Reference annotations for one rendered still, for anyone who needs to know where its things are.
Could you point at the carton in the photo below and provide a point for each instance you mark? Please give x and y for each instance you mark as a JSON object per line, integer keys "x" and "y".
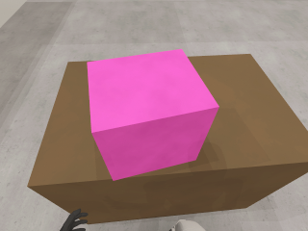
{"x": 148, "y": 111}

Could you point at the left robot hand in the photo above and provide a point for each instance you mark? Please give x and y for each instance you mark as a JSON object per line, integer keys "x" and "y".
{"x": 70, "y": 223}

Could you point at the pedestal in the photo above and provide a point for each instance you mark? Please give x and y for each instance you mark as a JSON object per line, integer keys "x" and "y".
{"x": 255, "y": 146}

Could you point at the robot right thigh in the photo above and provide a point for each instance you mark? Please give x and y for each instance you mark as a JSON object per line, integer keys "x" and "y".
{"x": 187, "y": 225}

